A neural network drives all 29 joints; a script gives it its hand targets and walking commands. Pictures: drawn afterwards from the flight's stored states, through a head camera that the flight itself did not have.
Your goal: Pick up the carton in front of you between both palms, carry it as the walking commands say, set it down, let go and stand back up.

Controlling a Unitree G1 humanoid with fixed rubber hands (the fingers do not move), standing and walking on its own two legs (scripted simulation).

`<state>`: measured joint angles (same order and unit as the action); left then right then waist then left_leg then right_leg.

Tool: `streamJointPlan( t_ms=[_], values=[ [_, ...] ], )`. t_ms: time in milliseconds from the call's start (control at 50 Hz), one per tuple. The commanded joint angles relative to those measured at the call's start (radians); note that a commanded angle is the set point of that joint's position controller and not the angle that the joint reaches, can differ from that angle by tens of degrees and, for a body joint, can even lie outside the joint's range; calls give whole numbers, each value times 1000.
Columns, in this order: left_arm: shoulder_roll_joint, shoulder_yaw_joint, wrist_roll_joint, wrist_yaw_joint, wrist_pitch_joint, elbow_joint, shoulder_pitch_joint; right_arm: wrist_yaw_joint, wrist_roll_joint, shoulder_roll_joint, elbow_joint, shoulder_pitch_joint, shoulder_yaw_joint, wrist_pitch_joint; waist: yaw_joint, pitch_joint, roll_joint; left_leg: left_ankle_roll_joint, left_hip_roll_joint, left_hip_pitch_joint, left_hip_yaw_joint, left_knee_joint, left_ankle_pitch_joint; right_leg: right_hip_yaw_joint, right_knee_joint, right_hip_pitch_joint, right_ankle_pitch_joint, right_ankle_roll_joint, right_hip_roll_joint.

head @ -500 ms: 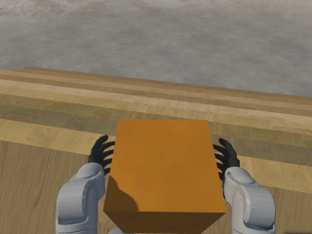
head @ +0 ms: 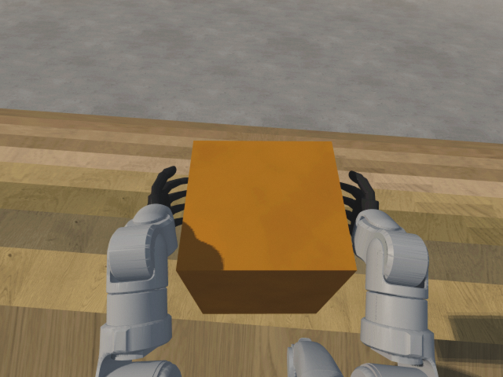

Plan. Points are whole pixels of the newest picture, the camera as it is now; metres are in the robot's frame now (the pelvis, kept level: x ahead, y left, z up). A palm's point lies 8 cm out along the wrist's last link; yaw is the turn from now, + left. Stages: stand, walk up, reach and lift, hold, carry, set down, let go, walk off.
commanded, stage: carry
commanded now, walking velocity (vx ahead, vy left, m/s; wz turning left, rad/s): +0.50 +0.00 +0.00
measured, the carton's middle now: (261, 236) +0.33 -0.02 +0.02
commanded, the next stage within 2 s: none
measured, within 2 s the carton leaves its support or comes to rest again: neither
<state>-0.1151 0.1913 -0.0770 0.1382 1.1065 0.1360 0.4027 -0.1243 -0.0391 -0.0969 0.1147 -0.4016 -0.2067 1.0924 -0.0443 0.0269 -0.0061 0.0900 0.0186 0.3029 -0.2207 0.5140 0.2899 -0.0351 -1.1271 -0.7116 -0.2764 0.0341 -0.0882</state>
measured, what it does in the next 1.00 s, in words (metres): goes down: right foot, then left foot 0.15 m lower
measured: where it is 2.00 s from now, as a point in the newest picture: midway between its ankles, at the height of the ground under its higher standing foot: (245, 205)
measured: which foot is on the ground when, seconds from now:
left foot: down 0.00-0.22, up 0.24-0.72, down 0.74-1.00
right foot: up 0.00-0.18, down 0.20-0.72, up 0.74-1.00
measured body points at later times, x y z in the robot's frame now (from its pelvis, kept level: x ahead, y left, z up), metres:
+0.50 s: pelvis +0.31 -0.06 -0.02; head +0.38 -0.07 +0.43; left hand +0.67 +0.11 +0.08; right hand +0.68 -0.20 +0.07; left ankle +0.37 +0.09 -0.67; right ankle +0.26 -0.09 -0.73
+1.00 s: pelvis +0.67 -0.03 -0.23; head +0.70 -0.04 +0.22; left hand +1.02 +0.09 -0.16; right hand +1.00 -0.22 -0.16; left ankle +0.60 -0.02 -0.88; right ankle +0.81 -0.17 -0.90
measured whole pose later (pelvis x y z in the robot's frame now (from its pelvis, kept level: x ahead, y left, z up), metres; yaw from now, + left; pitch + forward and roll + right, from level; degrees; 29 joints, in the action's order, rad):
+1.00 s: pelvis +0.67 -0.03 -0.23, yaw +0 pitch +1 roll +0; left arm -0.13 0.28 -0.07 0.15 1.04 0.05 0.42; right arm -0.17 0.03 -0.07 -0.09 -0.50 -0.19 1.02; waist -0.13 -0.03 0.00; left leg 0.19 -0.16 0.38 -0.13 1.05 0.70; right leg 0.05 -0.94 -0.72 0.08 0.04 -0.02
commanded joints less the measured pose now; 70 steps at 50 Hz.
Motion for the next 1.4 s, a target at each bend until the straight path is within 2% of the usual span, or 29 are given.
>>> streamJointPlan(
  t_ms=[0,100,160,180,220,300,340,480,520,600,640,660,680,700,720,740,780,820,860,920,1000,1080,1100,1120,1140,1180,1200,1320,1380],
  values=[
    [-793,-670,276,-86,-30,-59,599,100,269,-731,2,-619,642,-24,-4,303,103,129,235,-328,248,-127,-328,-31,154,-108,66,-7,15],
    [-785,-633,278,-73,-36,-11,644,91,294,-791,11,-709,635,-21,1,298,228,63,179,-331,149,-65,-579,-113,363,73,168,32,74],
    [-766,-619,308,-79,-16,-14,651,76,283,-763,16,-661,631,-2,91,372,116,15,143,-232,21,174,-803,-230,523,460,204,44,185],
    [-787,-620,315,-87,-14,-14,591,74,264,-770,59,-662,651,4,196,456,63,-17,137,-140,57,442,-665,-102,468,661,272,55,104],
    [-751,-626,342,-92,3,-5,644,65,246,-750,0,-592,603,30,135,498,-361,-63,-120,318,161,869,215,586,718,893,201,164,-186],
    [-937,-731,440,-147,-15,76,806,71,176,-841,55,-678,573,12,109,437,29,-29,17,475,286,828,113,401,637,838,345,214,-176],
    [-977,-766,486,-160,-29,95,839,83,216,-864,134,-759,635,-14,98,448,-102,-38,39,413,282,699,92,301,644,746,252,186,-152],
    [-839,-722,379,-120,-19,69,605,69,209,-786,100,-572,651,-9,163,424,-88,-24,9,696,167,562,-155,186,476,1014,699,147,-72],
    [-831,-717,350,-122,-15,52,556,77,211,-762,152,-630,678,7,216,345,-49,-22,-11,811,149,381,-314,199,406,1089,522,148,-16],
    [-829,-702,383,-133,-8,-10,571,72,151,-717,23,-524,582,30,176,231,-56,-24,-98,194,-29,18,-777,-25,359,494,224,78,96],
    [-846,-706,404,-140,-11,-74,585,73,134,-689,36,-525,592,25,18,346,-134,8,-111,-206,-61,220,-879,-56,166,353,387,41,59],
    [-820,-683,363,-131,-15,-60,590,77,158,-709,0,-537,595,33,-40,328,-95,21,-103,-331,-7,202,-748,-51,-18,240,431,16,53],
    [-796,-674,358,-123,-7,-34,696,75,170,-715,-28,-531,603,29,-209,318,73,57,-83,-410,18,24,-652,-110,-386,213,562,-34,98],
    [-803,-684,342,-108,-5,22,736,81,184,-706,-23,-517,565,37,-279,268,178,107,51,-458,164,-77,-651,-98,-667,109,-3,-25,152],
    [-761,-599,317,-88,13,-46,685,74,218,-681,-43,-580,567,46,-204,187,152,87,101,-450,211,90,-782,-47,-784,-54,-459,15,248],
    [-690,-545,276,-64,30,-66,570,73,280,-677,10,-626,623,32,-18,277,214,116,194,-369,518,79,-784,86,-564,-45,-279,27,186],
    [-635,-432,176,-40,32,-124,545,75,391,-782,2,-815,683,32,31,244,-46,169,250,-165,764,21,-447,140,-341,-26,-136,-11,105],
    [-648,-430,160,-38,4,-86,644,96,461,-879,-51,-884,697,8,16,288,-37,153,279,-173,807,38,-546,113,-211,-53,-155,-37,77],
    [-761,-473,189,-56,-21,-120,659,109,429,-931,-81,-878,672,-18,-4,326,35,199,292,-133,740,105,-437,130,-156,-33,-37,-23,59],
    [-859,-579,252,-79,-95,3,739,126,413,-1030,-54,-815,693,-68,-68,290,-90,53,83,-126,573,299,-366,91,44,-118,350,36,62],
    [-877,-640,249,-78,-125,-21,649,120,366,-954,-28,-659,691,-115,-111,331,103,62,-37,-189,381,419,-435,-103,452,62,510,1,194],
    [-788,-650,237,-80,-149,51,598,116,345,-923,-24,-612,729,-144,64,407,28,3,6,60,222,804,-554,-128,480,609,653,76,186],
    [-782,-648,232,-75,-143,-36,498,111,327,-885,-52,-645,716,-138,281,389,-56,-55,6,207,164,1139,-620,-23,575,804,538,148,106],
    [-747,-654,260,-77,-146,-16,500,95,288,-846,-35,-577,688,-136,281,354,-229,-65,-126,338,116,1391,258,62,668,851,741,161,4],
    [-762,-689,278,-70,-142,-47,524,83,253,-773,1,-557,630,-135,117,396,-191,-81,-144,613,255,1388,363,457,517,1036,792,269,-156],
    [-824,-736,374,-74,-150,-32,551,57,182,-720,-36,-437,541,-128,147,414,35,-48,-74,695,331,1178,280,564,519,1016,565,301,-185],
    [-821,-764,416,-81,-156,8,628,54,148,-707,-73,-363,516,-125,152,434,-21,-49,-24,744,392,1032,260,609,461,997,467,327,-217],
    [-992,-803,476,-128,-201,-91,702,68,106,-766,-45,-455,509,-196,126,353,-26,-28,20,461,252,711,-153,410,435,545,392,245,-118],
    [-945,-778,449,-117,-217,-90,603,64,159,-764,12,-481,587,-203,204,321,-37,-55,-26,499,179,222,-565,254,242,674,174,154,73]
  ],
)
